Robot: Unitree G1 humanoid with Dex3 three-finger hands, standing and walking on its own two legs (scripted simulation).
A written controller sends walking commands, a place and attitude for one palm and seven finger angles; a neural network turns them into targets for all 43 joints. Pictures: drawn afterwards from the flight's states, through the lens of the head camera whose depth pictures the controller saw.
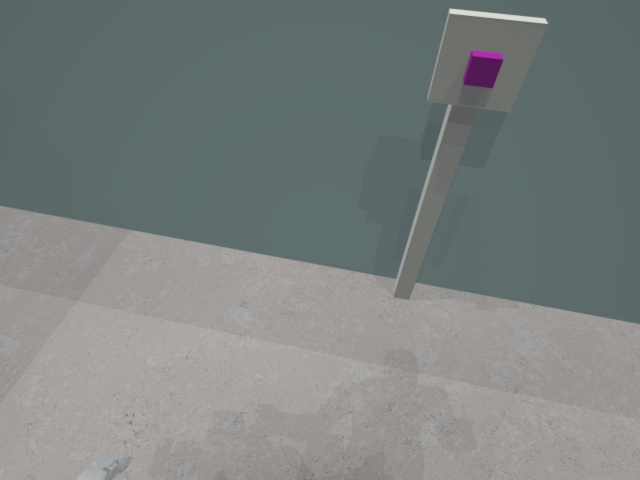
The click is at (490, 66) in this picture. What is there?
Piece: button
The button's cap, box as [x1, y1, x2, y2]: [463, 50, 502, 87]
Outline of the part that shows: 472,50 463,78 464,84 492,87 502,61 501,54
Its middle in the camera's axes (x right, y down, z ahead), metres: +0.33 -0.34 +0.78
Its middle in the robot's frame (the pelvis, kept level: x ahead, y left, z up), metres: +0.85 -0.28 +0.14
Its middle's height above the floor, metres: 0.91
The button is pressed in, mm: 0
